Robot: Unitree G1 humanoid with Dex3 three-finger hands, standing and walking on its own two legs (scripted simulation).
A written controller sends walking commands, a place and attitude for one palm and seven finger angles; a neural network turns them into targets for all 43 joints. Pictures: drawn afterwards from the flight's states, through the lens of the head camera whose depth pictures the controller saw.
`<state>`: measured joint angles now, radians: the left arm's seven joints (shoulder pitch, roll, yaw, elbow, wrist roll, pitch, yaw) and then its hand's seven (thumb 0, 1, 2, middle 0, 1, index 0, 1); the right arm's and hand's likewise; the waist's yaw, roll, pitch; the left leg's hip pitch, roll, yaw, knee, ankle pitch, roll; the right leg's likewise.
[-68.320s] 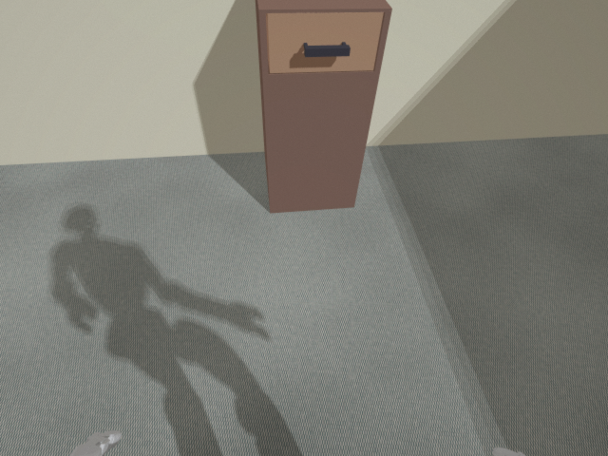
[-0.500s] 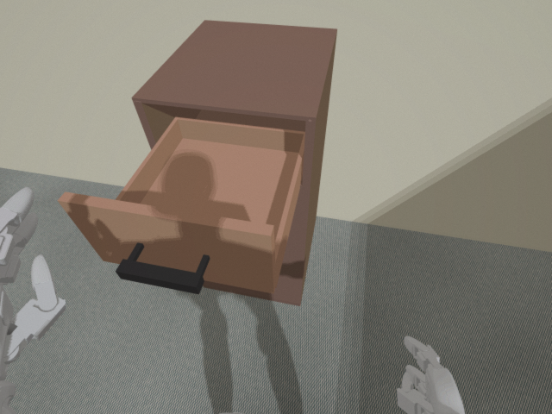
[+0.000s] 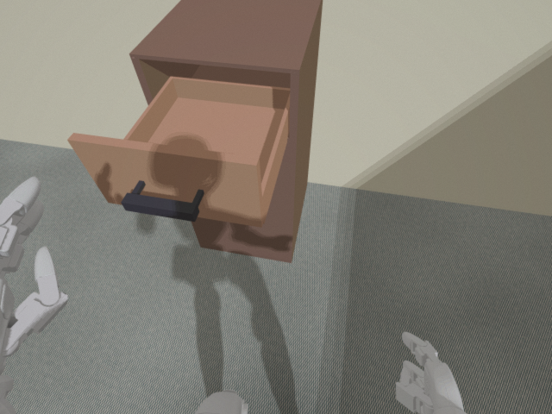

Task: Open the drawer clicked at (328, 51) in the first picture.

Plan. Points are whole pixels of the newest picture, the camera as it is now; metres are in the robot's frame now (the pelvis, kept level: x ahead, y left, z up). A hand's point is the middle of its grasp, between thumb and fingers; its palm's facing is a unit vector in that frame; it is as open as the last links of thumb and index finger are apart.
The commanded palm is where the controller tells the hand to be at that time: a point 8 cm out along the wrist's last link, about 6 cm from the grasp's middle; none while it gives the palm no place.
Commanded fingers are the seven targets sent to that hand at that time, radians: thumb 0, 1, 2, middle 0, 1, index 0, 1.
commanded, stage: stop stepping back and stand still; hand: left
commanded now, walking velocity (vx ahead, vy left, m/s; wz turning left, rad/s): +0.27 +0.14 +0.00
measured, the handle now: (165, 198) +0.47 +0.24 -0.01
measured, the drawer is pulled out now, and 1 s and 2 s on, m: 0.29 0.29 0.29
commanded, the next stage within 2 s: let the arm hang, fingers relaxed in 0.74 s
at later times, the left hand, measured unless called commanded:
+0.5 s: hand out of the picture +0.10 +0.24 +0.17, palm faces +0.42 -0.81 -0.41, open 7.4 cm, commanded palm +0.04 +0.28 +0.18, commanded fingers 0.00 0.90 0.90 -0.20 -0.30 -0.20 -0.30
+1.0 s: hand out of the picture +0.08 +0.22 -0.06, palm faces +0.13 -0.92 -0.37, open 7.4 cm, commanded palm none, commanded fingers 0.00 0.90 0.90 -0.20 -0.30 -0.20 -0.30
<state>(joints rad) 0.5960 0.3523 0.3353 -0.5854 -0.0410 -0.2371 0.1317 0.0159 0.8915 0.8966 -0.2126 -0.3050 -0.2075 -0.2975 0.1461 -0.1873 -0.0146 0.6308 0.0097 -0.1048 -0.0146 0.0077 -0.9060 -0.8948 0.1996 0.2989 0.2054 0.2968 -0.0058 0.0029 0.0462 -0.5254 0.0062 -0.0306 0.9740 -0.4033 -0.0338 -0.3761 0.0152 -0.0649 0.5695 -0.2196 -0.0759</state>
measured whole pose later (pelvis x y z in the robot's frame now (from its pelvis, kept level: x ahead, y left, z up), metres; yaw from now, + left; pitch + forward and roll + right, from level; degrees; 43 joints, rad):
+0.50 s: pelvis -0.08 +0.00 +0.01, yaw +1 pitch -1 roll +1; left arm 0.56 0.33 0.34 -0.47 -0.02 -0.22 0.15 0.02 0.89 0.90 -0.21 -0.30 -0.21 -0.30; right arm 0.24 -0.21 -0.01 0.67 0.00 -0.08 -0.04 0.01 -0.91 -0.89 0.20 0.30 0.20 0.30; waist -0.01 -0.01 -0.03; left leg -0.33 -0.02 0.02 0.81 -0.42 0.03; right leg -0.31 0.04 -0.06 0.49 -0.17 -0.08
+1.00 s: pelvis -0.09 +0.00 -0.01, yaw +3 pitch -1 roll +0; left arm 0.34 0.25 0.09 0.32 0.04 0.03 0.03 0.01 0.91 0.90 -0.20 -0.30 -0.19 -0.29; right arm 0.22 -0.22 -0.01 0.77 -0.02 -0.01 0.01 0.00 -0.91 -0.89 0.20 0.30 0.20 0.30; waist -0.03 0.05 -0.03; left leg -0.32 0.01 0.04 0.68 -0.33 0.01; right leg -0.32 -0.01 -0.11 0.67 -0.34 -0.04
